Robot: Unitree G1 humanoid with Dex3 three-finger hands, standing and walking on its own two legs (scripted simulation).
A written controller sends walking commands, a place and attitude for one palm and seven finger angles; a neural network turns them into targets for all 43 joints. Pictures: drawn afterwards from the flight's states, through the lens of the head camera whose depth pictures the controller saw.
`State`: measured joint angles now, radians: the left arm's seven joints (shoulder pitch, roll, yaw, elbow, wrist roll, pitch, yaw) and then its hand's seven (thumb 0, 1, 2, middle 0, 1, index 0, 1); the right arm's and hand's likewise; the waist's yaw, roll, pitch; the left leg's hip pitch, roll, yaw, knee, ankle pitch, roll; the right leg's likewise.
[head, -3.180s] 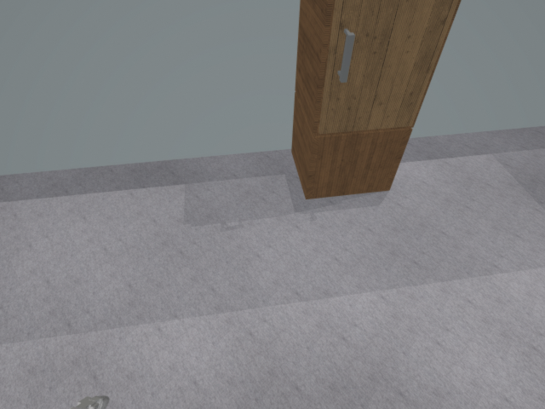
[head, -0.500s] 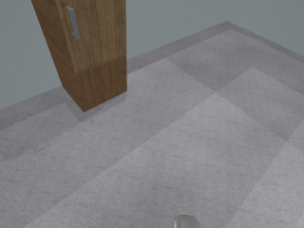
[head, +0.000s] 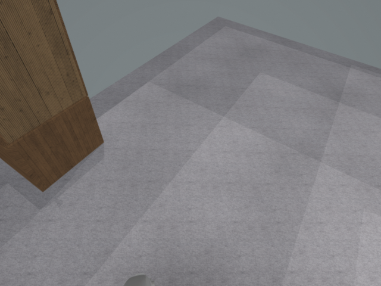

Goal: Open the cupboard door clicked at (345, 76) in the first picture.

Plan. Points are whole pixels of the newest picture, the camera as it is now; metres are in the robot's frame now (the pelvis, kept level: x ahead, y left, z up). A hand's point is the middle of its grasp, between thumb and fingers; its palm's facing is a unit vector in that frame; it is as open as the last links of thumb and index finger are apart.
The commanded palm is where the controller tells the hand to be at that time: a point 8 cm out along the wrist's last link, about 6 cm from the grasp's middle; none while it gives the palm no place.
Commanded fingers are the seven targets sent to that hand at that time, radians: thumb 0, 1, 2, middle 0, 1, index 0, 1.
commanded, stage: walk to a spot facing it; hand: left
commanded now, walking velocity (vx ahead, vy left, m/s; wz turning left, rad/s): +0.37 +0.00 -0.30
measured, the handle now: out of the picture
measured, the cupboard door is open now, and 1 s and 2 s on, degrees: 0 0 0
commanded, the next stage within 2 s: turn to face it in 0.74 s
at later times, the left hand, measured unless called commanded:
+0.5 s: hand (135, 212) +0.34 +0.16 -0.17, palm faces -0.24 -0.96 -0.11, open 7.3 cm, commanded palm none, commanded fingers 0.00 0.90 0.90 -0.20 -0.30 -0.20 -0.30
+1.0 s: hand (157, 160) +0.53 +0.12 -0.19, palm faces -0.22 -0.96 -0.16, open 7.3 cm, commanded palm none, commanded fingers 0.00 0.90 0.90 -0.20 -0.30 -0.20 -0.30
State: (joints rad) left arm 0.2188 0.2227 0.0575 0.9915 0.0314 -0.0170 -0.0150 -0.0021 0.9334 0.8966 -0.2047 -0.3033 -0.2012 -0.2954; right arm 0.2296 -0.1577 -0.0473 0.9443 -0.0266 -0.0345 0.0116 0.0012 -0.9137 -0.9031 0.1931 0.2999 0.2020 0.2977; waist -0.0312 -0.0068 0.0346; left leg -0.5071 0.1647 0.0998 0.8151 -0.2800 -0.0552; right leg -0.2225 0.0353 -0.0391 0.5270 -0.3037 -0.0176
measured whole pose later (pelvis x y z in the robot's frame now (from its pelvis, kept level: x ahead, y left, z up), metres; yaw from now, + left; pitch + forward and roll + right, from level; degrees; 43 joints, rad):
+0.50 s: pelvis +0.23 +0.01 +0.00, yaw -13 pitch +1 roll -1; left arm 0.16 0.17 0.07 1.01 0.04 0.03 -0.05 0.01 0.92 0.90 -0.20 -0.30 -0.19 -0.29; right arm 0.47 -0.11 -0.04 1.12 -0.03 -0.07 -0.02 0.00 -0.92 -0.90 0.19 0.30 0.20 0.30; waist -0.05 -0.02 0.07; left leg 0.08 0.11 0.37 0.34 -0.40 -0.05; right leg -0.58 -0.09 -0.13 0.77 -0.18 -0.02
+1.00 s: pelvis +0.47 -0.04 -0.01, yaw -16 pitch -2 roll -2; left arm 0.29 0.18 0.04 1.07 0.02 -0.04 0.01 0.00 0.92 0.90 -0.20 -0.30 -0.20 -0.30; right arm 0.16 -0.18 -0.05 0.99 -0.02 -0.05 0.01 0.00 -0.93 -0.90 0.19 0.30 0.20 0.30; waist 0.00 0.00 0.03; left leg -0.41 0.10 0.12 0.61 -0.13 0.00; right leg -0.09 -0.01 -0.13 0.56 -0.42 0.00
